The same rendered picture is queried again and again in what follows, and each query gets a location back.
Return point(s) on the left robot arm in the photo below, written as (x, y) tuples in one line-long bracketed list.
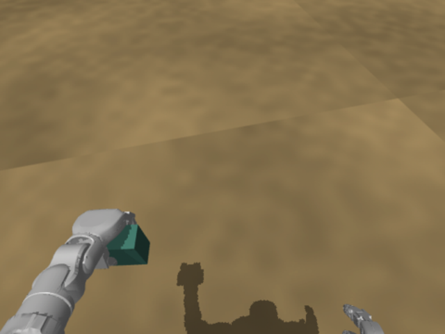
[(50, 303)]

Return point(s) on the right robot hand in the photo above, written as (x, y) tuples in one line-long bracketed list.
[(362, 319)]

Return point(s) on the left robot hand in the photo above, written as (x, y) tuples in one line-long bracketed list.
[(105, 224)]

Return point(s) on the carton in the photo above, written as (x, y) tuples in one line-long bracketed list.
[(130, 247)]

